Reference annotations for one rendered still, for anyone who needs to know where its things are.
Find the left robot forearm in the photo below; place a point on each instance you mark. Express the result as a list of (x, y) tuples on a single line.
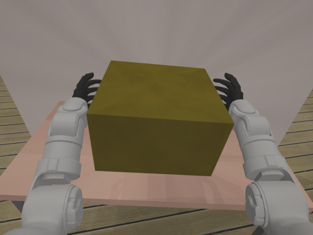
[(60, 163)]

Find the robot left hand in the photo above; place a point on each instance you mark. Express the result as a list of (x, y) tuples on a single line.
[(82, 89)]

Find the left robot upper arm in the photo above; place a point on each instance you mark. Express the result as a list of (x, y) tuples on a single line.
[(51, 210)]

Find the table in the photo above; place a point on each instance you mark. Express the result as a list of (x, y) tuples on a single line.
[(225, 189)]

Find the right robot upper arm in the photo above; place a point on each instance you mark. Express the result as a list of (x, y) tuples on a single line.
[(278, 207)]

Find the carton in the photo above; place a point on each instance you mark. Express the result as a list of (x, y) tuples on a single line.
[(159, 119)]

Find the robot right hand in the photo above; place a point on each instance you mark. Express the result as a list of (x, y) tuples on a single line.
[(233, 92)]

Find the right robot forearm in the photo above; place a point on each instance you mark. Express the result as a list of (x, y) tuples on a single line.
[(262, 161)]

